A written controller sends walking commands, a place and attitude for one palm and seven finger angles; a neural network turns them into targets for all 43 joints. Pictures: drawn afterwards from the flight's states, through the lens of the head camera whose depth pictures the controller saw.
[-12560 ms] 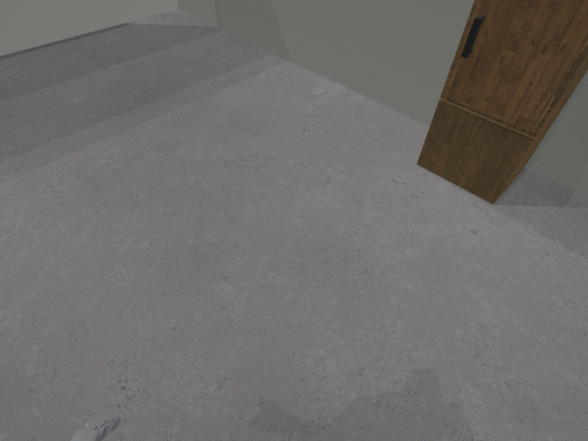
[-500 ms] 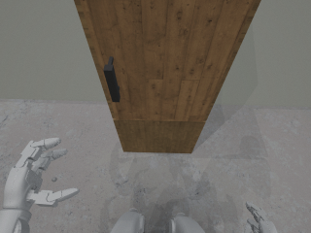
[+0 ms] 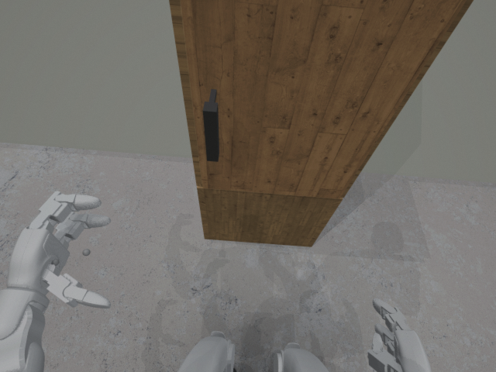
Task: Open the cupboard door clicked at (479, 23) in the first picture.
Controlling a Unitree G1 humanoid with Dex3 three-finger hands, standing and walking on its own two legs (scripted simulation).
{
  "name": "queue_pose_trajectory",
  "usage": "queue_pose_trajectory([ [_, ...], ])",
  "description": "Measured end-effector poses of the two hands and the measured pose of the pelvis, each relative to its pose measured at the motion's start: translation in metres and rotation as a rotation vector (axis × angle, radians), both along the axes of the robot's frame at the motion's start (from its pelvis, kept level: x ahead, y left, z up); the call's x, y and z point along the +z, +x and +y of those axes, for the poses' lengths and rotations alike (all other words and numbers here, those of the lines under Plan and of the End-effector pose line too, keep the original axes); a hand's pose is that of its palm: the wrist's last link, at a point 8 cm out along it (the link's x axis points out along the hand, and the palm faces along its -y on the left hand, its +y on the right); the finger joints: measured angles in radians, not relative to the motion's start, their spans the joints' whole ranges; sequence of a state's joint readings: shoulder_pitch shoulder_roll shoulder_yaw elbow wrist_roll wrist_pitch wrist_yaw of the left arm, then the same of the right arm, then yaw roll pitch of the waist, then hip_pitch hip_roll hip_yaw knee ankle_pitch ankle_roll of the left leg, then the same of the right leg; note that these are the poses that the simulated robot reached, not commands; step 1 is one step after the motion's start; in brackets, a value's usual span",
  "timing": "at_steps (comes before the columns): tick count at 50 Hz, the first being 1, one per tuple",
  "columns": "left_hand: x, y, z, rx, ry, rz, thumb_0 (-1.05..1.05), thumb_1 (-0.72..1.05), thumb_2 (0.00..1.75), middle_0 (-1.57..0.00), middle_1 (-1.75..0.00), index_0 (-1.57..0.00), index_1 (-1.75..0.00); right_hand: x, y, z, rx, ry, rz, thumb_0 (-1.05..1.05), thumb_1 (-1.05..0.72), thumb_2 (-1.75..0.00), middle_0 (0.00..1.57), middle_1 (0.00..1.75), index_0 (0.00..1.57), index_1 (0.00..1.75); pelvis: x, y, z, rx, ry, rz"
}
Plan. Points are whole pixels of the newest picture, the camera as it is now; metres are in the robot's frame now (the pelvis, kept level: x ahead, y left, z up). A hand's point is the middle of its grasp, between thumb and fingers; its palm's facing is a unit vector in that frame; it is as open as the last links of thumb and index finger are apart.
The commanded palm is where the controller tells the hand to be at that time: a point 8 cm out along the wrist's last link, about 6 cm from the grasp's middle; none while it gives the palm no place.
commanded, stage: raise the hand with hooked fingers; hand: left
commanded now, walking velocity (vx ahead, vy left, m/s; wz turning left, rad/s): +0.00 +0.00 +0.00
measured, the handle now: (213, 126) +0.55 +0.11 +0.02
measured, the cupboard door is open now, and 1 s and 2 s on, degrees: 0 0 0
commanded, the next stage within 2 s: move the hooked fingers beside the handle in 0.58 s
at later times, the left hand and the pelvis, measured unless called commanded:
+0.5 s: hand (65, 241) +0.28 +0.29 +0.03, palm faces +0.02 -1.00 -0.06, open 14.0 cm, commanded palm +0.26 +0.34 +0.04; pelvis +0.00 +0.02 +0.00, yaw +0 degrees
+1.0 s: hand (103, 219) +0.32 +0.25 +0.04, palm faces -0.02 -1.00 -0.04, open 14.0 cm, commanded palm +0.30 +0.30 +0.03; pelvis -0.01 +0.00 +0.00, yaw +0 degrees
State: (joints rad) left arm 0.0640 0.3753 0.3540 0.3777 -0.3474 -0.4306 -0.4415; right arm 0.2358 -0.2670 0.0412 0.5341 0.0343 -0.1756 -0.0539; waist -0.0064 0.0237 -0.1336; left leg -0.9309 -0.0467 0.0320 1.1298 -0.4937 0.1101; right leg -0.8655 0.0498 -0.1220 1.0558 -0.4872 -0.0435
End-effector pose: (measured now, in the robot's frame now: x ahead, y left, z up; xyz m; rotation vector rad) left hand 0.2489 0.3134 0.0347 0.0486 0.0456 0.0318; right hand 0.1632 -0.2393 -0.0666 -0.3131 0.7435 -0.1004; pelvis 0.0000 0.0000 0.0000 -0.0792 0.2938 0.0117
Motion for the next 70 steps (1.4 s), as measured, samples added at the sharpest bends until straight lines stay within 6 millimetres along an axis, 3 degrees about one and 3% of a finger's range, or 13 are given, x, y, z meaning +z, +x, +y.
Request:
queue_pose_trajectory([
  [4, 0.01, 0.011, 0.018, 0.015, 0.025, -0.055, -0.01, -0.5, 0.3, -0.3, -1.2, -0.31, -1.19, -0.003, -0.008, 0.0, -0.004, -0.02, 0.04, 0.01, -0.91, -0.9, 0.2, 0.3, 0.21, 0.3, -0.001, 0.0, 0.006, 0.002, -0.005, 0.005],
  [9, 0.007, 0.021, 0.034, -0.006, 0.001, 0.001, -0.01, -0.5, 0.3, -0.3, -1.2, -0.3, -1.2, -0.004, -0.019, -0.002, -0.039, -0.025, 0.074, 0.01, -0.91, -0.9, 0.2, 0.3, 0.21, 0.3, 0.0, 0.0, 0.013, -0.001, -0.01, 0.011],
  [21, 0.004, 0.016, 0.035, 0.005, 0.003, -0.033, -0.01, -0.5, 0.3, -0.3, -1.2, -0.31, -1.2, 0.0, -0.032, -0.002, -0.046, -0.046, 0.091, 0.01, -0.91, -0.9, 0.2, 0.3, 0.21, 0.3, -0.001, -0.002, 0.021, -0.007, -0.007, 0.012],
  [38, 0.006, 0.007, 0.031, 0.016, -0.003, -0.027, -0.01, -0.5, 0.3, -0.3, -1.2, -0.31, -1.2, -0.003, -0.021, 0.002, -0.021, -0.022, 0.054, 0.01, -0.91, -0.9, 0.2, 0.3, 0.21, 0.3, -0.003, -0.007, 0.013, 0.002, -0.005, 0.004],
  [44, -0.002, 0.028, 0.012, -0.028, -0.02, -0.021, -0.01, -0.51, 0.3, -0.3, -1.2, -0.3, -1.2, -0.009, -0.021, -0.006, -0.017, -0.038, 0.067, 0.01, -0.91, -0.9, 0.2, 0.3, 0.21, 0.3, -0.007, -0.009, 0.007, 0.01, -0.005, 0.011],
  [50, 0.005, 0.053, -0.009, -0.055, -0.006, -0.033, -0.01, -0.51, 0.3, -0.3, -1.2, -0.31, -1.2, -0.011, -0.029, -0.016, -0.05, -0.03, 0.095, 0.01, -0.91, -0.9, 0.2, 0.3, 0.21, 0.3, -0.005, -0.007, 0.001, -0.003, 0.005, 0.017],
  [62, -0.003, 0.083, -0.008, 0.016, -0.002, 0.001, -0.01, -0.5, 0.3, -0.3, -1.2, -0.31, -1.2, -0.023, -0.051, -0.038, -0.108, -0.021, 0.213, 0.01, -0.91, -0.9, 0.2, 0.3, 0.21, 0.3, -0.006, 0.003, -0.017, -0.02, 0.016, 0.047],
  [70, -0.005, 0.111, -0.023, -0.014, -0.021, -0.02, -0.01, -0.5, 0.3, -0.3, -1.2, -0.3, -1.2, -0.032, -0.057, -0.049, -0.133, -0.034, 0.262, 0.01, -0.91, -0.9, 0.2, 0.3, 0.21, 0.3, -0.01, 0.006, -0.021, -0.02, 0.016, 0.067],
])
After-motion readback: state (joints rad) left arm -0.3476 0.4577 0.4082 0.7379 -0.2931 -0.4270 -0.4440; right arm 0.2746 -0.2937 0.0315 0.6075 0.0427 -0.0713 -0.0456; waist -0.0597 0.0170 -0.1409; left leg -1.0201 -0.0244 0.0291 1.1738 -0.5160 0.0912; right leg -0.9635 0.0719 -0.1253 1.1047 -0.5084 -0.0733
